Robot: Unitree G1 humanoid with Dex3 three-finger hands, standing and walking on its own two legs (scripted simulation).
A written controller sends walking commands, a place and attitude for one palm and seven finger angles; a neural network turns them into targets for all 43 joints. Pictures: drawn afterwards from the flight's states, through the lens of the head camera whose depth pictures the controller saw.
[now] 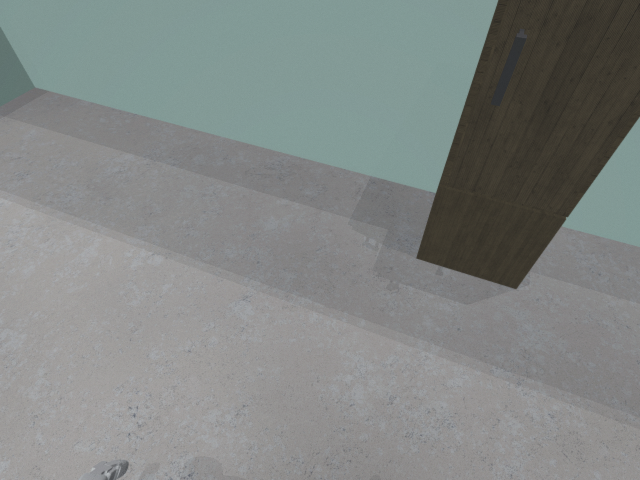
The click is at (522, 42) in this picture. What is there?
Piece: cupboard door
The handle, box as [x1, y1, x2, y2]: [491, 29, 526, 105]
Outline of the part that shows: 524,29 520,29 519,32 516,34 493,95 491,104 499,105 526,38 526,35 523,33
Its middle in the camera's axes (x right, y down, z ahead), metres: +0.44 -0.40 +0.92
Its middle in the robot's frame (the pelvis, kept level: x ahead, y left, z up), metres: +0.99 -0.39 +0.06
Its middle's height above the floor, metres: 0.83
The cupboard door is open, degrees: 0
